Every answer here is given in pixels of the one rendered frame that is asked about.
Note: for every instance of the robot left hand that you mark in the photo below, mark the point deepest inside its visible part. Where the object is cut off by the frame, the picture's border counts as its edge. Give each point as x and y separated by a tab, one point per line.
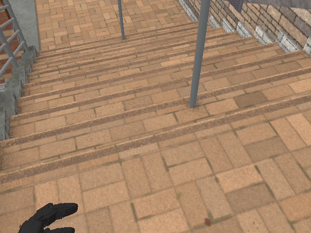
46	216

